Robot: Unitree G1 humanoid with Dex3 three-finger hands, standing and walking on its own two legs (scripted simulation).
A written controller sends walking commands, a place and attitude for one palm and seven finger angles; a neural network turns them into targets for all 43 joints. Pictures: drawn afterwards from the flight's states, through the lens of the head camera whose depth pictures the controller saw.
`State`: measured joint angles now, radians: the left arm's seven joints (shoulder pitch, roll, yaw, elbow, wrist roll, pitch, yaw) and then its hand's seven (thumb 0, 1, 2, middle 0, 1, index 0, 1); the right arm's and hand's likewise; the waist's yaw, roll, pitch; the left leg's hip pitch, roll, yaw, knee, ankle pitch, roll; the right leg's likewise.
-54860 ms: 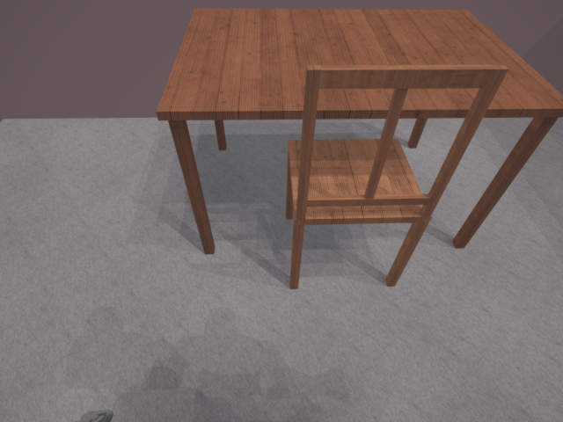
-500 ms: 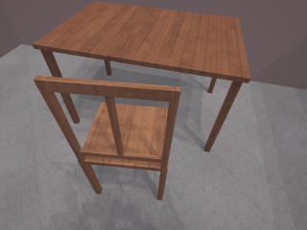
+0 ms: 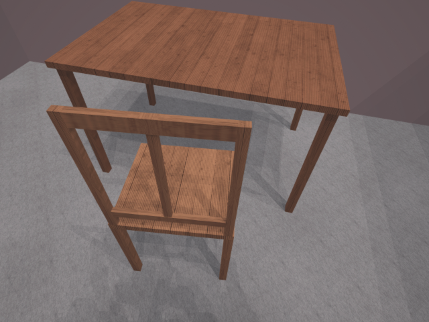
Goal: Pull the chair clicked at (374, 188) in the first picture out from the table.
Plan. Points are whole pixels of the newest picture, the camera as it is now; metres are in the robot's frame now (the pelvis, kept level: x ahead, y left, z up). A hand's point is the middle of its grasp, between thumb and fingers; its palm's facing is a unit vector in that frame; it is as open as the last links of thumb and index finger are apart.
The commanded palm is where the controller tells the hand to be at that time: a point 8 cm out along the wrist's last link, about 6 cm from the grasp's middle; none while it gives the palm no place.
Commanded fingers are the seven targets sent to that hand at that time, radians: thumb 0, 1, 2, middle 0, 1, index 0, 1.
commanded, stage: look again from close up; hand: left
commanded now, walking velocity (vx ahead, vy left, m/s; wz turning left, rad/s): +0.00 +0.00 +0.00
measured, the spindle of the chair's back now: (161, 181) +0.46 +0.17 -0.08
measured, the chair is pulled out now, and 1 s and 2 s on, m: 0.29 0.29 0.29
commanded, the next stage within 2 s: raise the hand toward the chair's back in 0.80 s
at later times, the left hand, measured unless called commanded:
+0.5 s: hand out of the picture -0.04 +0.16 -0.18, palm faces +0.03 -0.99 -0.15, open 7.4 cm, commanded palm none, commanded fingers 0.00 0.90 0.90 -0.20 -0.30 -0.20 -0.30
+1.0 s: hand out of the picture +0.04 +0.20 -0.14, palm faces +0.18 -0.95 -0.24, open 7.2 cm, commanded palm +0.09 +0.21 -0.07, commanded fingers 0.00 0.76 0.84 -0.19 -0.28 -0.19 -0.28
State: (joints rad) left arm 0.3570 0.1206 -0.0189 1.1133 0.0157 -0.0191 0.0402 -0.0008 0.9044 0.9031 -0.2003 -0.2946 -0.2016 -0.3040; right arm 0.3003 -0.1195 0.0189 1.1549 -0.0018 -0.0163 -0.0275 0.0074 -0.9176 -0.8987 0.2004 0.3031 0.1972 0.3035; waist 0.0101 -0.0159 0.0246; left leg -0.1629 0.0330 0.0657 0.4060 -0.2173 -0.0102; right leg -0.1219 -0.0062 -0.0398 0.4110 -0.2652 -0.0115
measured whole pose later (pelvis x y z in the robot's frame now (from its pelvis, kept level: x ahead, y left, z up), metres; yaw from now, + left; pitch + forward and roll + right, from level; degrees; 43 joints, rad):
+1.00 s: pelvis -0.01 +0.00 -0.01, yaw +1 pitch -1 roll +0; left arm 0.52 0.18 0.00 0.51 -0.09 0.06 0.11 0.06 0.97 0.90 -0.21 -0.29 -0.21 -0.30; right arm 0.36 -0.17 0.02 0.99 0.03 -0.16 -0.06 0.03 -0.93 -0.90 0.20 0.30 0.20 0.30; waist 0.00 0.00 0.03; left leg -0.23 0.03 0.06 0.50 -0.25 0.00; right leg -0.19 -0.02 -0.04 0.50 -0.30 0.00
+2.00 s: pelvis -0.04 +0.01 -0.10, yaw +2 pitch +16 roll -3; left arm 0.43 0.24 0.14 -0.02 -0.25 -0.42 -0.25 0.00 -0.19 0.44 -0.09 -0.13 -0.10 -0.13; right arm 0.22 -0.25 -0.04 0.55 0.04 -0.19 -0.06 0.01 -0.90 -0.90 0.20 0.30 0.20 0.30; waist -0.03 0.02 -0.15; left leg -0.97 0.05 -0.01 1.19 -0.49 0.01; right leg -0.88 -0.02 -0.09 1.15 -0.54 0.00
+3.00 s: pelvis -0.03 +0.02 -0.08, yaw +2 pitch +15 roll -3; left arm 0.30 0.28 0.23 0.09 -0.28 -0.39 -0.33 -0.02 -0.50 0.30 -0.06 -0.08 -0.06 -0.09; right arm 0.23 -0.24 0.01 0.54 0.04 -0.19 -0.04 0.01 -0.90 -0.90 0.20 0.30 0.20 0.30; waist -0.03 0.03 -0.14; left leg -0.90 0.04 -0.01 1.11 -0.48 0.01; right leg -0.80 -0.02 -0.09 1.06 -0.52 0.00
